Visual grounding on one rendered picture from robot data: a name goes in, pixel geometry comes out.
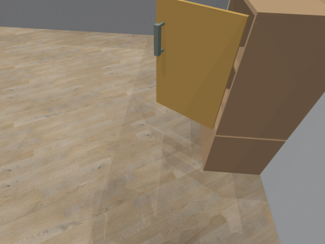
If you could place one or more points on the handle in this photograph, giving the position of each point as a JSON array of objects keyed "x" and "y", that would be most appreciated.
[{"x": 157, "y": 39}]

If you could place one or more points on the cupboard door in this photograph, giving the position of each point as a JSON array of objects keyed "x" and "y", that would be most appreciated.
[{"x": 200, "y": 47}]

